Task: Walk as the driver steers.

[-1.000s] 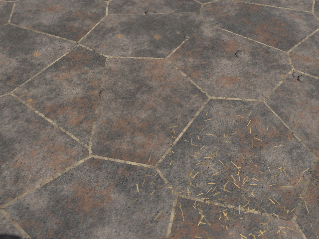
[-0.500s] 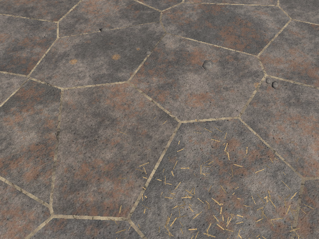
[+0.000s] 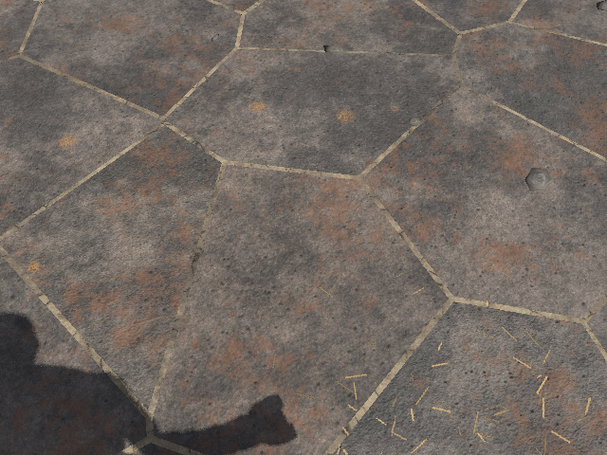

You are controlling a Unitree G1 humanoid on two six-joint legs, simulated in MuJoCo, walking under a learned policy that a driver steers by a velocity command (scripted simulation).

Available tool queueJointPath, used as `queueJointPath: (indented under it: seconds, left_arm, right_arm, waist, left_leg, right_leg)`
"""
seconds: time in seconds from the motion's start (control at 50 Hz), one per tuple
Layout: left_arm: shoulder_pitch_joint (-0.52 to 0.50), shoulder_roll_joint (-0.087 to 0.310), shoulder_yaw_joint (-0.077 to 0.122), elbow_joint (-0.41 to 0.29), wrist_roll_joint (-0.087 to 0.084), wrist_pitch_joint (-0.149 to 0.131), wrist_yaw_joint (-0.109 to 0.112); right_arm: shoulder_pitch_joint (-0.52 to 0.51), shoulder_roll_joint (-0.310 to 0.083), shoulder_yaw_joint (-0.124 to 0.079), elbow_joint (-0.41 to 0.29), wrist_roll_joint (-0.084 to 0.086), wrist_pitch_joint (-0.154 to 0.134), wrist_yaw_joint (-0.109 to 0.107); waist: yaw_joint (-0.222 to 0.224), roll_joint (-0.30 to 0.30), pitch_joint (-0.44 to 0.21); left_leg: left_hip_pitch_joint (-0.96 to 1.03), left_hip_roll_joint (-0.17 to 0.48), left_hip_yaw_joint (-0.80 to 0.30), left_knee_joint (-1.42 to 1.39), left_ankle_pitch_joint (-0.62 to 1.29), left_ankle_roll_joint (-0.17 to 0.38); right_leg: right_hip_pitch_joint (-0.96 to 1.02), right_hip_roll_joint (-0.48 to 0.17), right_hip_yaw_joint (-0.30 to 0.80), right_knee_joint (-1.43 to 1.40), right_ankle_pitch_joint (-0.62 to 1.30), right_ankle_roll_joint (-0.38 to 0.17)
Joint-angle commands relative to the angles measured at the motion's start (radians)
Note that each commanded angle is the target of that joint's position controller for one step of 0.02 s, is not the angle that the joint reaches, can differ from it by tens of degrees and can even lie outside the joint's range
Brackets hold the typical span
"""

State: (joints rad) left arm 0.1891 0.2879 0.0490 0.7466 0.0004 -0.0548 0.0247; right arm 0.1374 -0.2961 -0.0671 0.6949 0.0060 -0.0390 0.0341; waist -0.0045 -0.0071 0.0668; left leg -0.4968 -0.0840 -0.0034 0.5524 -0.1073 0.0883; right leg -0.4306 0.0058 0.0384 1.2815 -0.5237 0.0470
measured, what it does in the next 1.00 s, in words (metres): steps on the spot, turning left: right foot, then left foot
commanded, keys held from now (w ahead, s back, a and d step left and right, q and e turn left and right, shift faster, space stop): q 0.54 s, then no key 0.46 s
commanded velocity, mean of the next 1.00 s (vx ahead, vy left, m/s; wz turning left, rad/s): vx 0.04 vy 0.00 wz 0.43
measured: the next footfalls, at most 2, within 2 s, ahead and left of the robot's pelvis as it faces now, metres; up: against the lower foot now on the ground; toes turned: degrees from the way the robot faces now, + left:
right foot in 0.38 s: +0.17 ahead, -0.15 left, +0.00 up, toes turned +20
left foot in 0.78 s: +0.05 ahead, +0.09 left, +0.00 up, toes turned +24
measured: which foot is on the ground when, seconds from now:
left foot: down 0.00-0.38, up 0.40-0.76, down 0.78-1.00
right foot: up 0.00-0.36, down 0.38-0.78, up 0.80-1.00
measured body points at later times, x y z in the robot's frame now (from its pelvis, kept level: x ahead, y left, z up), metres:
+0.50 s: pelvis +0.08 -0.05 +0.02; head +0.11 -0.06 +0.46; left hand +0.14 +0.26 -0.07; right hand +0.32 -0.28 -0.08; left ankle +0.05 +0.06 -0.66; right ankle +0.13 -0.16 -0.72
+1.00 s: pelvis +0.06 -0.02 +0.02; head +0.07 +0.01 +0.47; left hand +0.04 +0.28 -0.10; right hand +0.32 -0.16 -0.07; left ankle +0.01 +0.08 -0.72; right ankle +0.11 -0.17 -0.69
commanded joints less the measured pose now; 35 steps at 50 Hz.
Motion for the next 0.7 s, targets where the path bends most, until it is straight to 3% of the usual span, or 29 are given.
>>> queueJointPath:
  seconds: [0.02, 0.06, 0.1, 0.18, 0.24, 0.32, 0.36, 0.38, 0.4, 0.42, 0.44, 0.46, 0.48, 0.5, 0.56, 0.62, 0.7]
  left_arm:
    - [0.04, 0.13, 0.036, -0.082, 0.008, 0.019, 0.016]
    - [0.066, 0.094, 0.029, -0.076, 0.014, 0.029, 0.023]
    - [0.054, 0.081, 0.025, -0.076, 0.019, 0.034, 0.031]
    - [-0.011, 0.082, 0.026, -0.09, 0.011, 0.047, 0.032]
    - [-0.057, 0.08, 0.026, -0.105, 0.006, 0.038, 0.024]
    - [-0.061, 0.09, 0.033, -0.108, -0.004, 0.011, 0.009]
    - [-0.004, 0.095, 0.042, -0.091, -0.008, 0.002, -0.001]
    - [0.023, 0.129, 0.055, -0.083, 0.0, 0.0, -0.002]
    - [0.012, 0.196, 0.068, -0.1, 0.018, 0.009, 0.005]
    - [0.011, 0.23, 0.078, -0.09, 0.053, 0.018, 0.0]
    - [-0.026, 0.173, 0.067, -0.116, 0.045, 0.016, 0.001]
    - [-0.058, 0.127, 0.056, -0.127, 0.032, 0.019, 0.006]
    - [-0.079, 0.107, 0.049, -0.136, 0.02, 0.023, 0.009]
    - [-0.084, 0.1, 0.045, -0.136, 0.008, 0.026, 0.012]
    - [-0.046, 0.111, 0.046, -0.125, 0.017, 0.044, 0.021]
    - [-0.024, 0.143, 0.057, -0.112, 0.014, 0.056, 0.019]
    - [-0.031, 0.17, 0.062, -0.097, -0.008, 0.057, 0.001]
  right_arm:
    - [0.027, -0.123, -0.033, -0.087, -0.006, 0.01, -0.019]
    - [0.018, -0.139, -0.041, -0.093, -0.015, 0.012, -0.026]
    - [0.032, -0.161, -0.048, -0.094, -0.01, 0.018, -0.039]
    - [0.015, -0.163, -0.049, -0.115, 0.005, 0.049, -0.064]
    - [0.016, -0.162, -0.05, -0.126, 0.001, 0.064, -0.07]
    - [0.033, -0.157, -0.052, -0.135, 0.001, 0.076, -0.065]
    - [0.009, -0.149, -0.049, -0.145, 0.014, 0.084, -0.066]
    - [0.021, -0.125, -0.042, -0.15, 0.017, 0.086, -0.067]
    - [0.077, -0.066, -0.027, -0.149, 0.008, 0.086, -0.063]
    - [0.048, -0.119, -0.045, -0.187, 0.016, 0.073, -0.059]
    - [0.07, -0.198, -0.07, -0.162, -0.002, 0.065, -0.056]
    - [0.082, -0.206, -0.078, -0.135, 0.007, 0.071, -0.055]
    - [0.101, -0.176, -0.075, -0.111, 0.009, 0.085, -0.06]
    - [0.103, -0.152, -0.068, -0.11, 0.009, 0.096, -0.06]
    - [0.035, -0.088, -0.044, -0.142, 0.022, 0.1, -0.053]
    - [-0.004, -0.056, -0.026, -0.165, 0.01, 0.093, -0.047]
    - [0.01, -0.068, -0.024, -0.159, 0.007, 0.092, -0.037]
  waist:
    - [0.024, 0.042, -0.206]
    - [0.04, 0.07, -0.201]
    - [0.033, 0.072, -0.229]
    - [0.012, 0.106, -0.225]
    - [-0.01, 0.147, -0.187]
    - [-0.023, 0.177, -0.19]
    - [0.021, 0.175, -0.188]
    - [0.025, 0.138, -0.196]
    - [-0.019, -0.075, -0.215]
    - [-0.023, -0.327, -0.158]
    - [-0.019, -0.214, -0.155]
    - [-0.024, -0.14, -0.151]
    - [-0.03, -0.101, -0.143]
    - [-0.022, -0.101, -0.129]
    - [0.018, -0.147, -0.114]
    - [0.041, -0.177, -0.153]
    - [0.044, -0.208, -0.162]
  left_leg:
    - [0.272, 0.277, -0.381, -0.218, 0.328, 0.204]
    - [0.2, 0.247, -0.331, -0.221, 0.403, 0.196]
    - [0.205, 0.237, -0.325, -0.207, 0.412, 0.188]
    - [0.195, 0.2, -0.375, -0.221, 0.037, 0.136]
    - [0.19, 0.186, -0.427, -0.227, -0.126, 0.12]
    - [0.256, 0.195, -0.505, -0.172, -0.009, 0.115]
    - [0.248, 0.161, -0.514, -0.12, 0.044, 0.083]
    - [0.186, 0.118, -0.483, -0.061, -0.033, 0.043]
    - [0.063, 0.012, -0.334, 0.15, -0.344, -0.017]
    - [-0.123, -0.093, -0.163, 0.348, -0.537, -0.071]
    - [-0.145, -0.017, -0.176, 0.537, -0.494, -0.111]
    - [-0.142, -0.007, -0.161, 0.607, -0.431, -0.13]
    - [-0.145, 0.003, -0.144, 0.66, -0.386, -0.151]
    - [-0.167, 0.011, -0.133, 0.709, -0.347, -0.167]
    - [-0.161, 0.037, -0.057, 0.605, -0.289, -0.191]
    - [-0.063, 0.064, -0.034, 0.419, -0.329, -0.191]
    - [0.107, 0.065, 0.02, 0.176, -0.311, -0.157]
  right_leg:
    - [-0.15, -0.056, 0.063, -0.042, 0.081, -0.002]
    - [-0.107, -0.04, 0.042, -0.142, 0.101, 0.009]
    - [-0.111, -0.025, 0.045, -0.223, 0.143, 0.027]
    - [-0.121, -0.01, 0.07, -0.347, 0.243, 0.042]
    - [-0.101, 0.004, 0.079, -0.458, 0.252, 0.037]
    - [-0.018, 0.029, 0.077, -0.625, 0.202, 0.014]
    - [0.109, 0.03, 0.055, -0.838, 0.307, -0.013]
    - [0.222, -0.047, 0.092, -0.912, 0.392, -0.04]
    - [0.331, -0.272, 0.274, -0.939, 0.536, -0.128]
    - [0.297, -0.403, 0.483, -0.976, 0.711, -0.288]
    - [0.291, -0.416, 0.445, -0.955, 0.74, -0.314]
    - [0.286, -0.352, 0.334, -0.929, 0.737, -0.272]
    - [0.291, -0.294, 0.251, -0.912, 0.715, -0.235]
    - [0.296, -0.28, 0.21, -0.909, 0.729, -0.231]
    - [0.32, -0.234, 0.11, -0.931, 0.716, -0.241]
    - [0.354, -0.256, 0.091, -0.915, 0.74, -0.263]
    - [0.317, -0.282, 0.093, -0.899, 0.727, -0.273]
Over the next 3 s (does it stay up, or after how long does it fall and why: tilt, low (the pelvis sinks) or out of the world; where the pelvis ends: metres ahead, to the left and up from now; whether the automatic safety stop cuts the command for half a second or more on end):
stays up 0.21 0.05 0.01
